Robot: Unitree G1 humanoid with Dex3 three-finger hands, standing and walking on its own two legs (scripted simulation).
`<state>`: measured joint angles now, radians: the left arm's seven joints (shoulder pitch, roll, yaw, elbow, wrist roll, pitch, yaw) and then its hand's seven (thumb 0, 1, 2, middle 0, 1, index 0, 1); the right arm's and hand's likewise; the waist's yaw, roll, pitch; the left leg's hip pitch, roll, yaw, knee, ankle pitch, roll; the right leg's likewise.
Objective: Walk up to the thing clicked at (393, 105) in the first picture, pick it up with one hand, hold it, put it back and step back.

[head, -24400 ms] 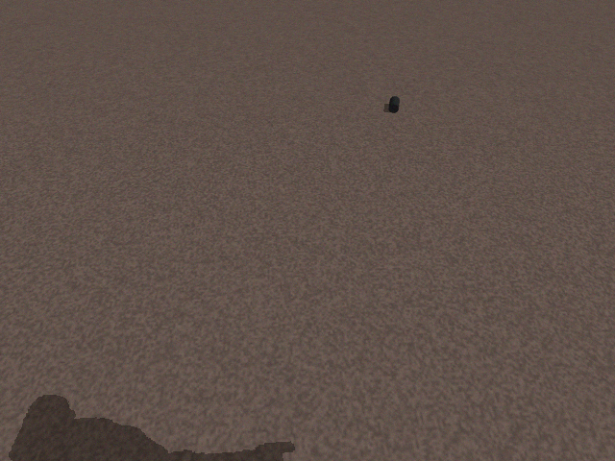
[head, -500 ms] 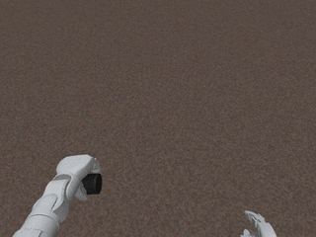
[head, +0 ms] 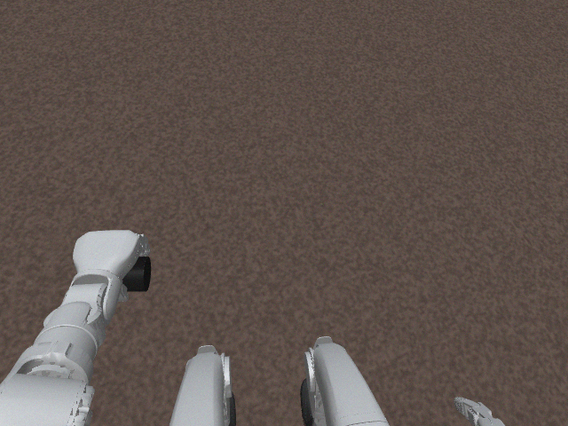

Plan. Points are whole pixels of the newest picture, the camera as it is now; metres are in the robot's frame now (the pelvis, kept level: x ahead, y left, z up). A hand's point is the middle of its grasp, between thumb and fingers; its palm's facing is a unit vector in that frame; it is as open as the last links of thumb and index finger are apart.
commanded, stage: crouch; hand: left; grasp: from above
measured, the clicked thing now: (117, 273) +0.38 +0.25 -0.16
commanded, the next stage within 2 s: lower in 1.24 s
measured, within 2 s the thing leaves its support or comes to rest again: neither
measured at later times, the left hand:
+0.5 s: hand (146, 290) +0.39 +0.25 -0.34, palm faces -0.47 -0.01 -0.88, open 8.3 cm
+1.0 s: hand (153, 291) +0.41 +0.26 -0.43, palm faces -0.49 -0.03 -0.87, open 8.2 cm
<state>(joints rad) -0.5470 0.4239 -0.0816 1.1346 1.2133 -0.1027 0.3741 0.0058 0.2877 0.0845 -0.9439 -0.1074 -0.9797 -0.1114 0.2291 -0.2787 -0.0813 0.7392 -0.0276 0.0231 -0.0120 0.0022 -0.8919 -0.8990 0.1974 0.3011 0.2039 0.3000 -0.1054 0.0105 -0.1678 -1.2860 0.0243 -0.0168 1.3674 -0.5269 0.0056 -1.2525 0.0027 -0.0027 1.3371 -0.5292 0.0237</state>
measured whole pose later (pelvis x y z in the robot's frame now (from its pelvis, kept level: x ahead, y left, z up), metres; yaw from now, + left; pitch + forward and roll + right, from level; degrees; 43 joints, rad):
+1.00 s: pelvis -0.03 +0.00 -0.24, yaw -4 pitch +37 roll -6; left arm -0.84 0.67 0.13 1.35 1.28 -0.23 0.40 0.00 0.29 0.08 -0.95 -0.08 -0.99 -0.08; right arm 0.16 -0.26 -0.01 0.77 -0.13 -0.06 0.14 0.00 -0.90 -0.90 0.20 0.30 0.20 0.30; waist -0.19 -0.01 -0.09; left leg -2.19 0.02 -0.10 2.22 -0.69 0.00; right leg -2.12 0.02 -0.06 2.16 -0.69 0.02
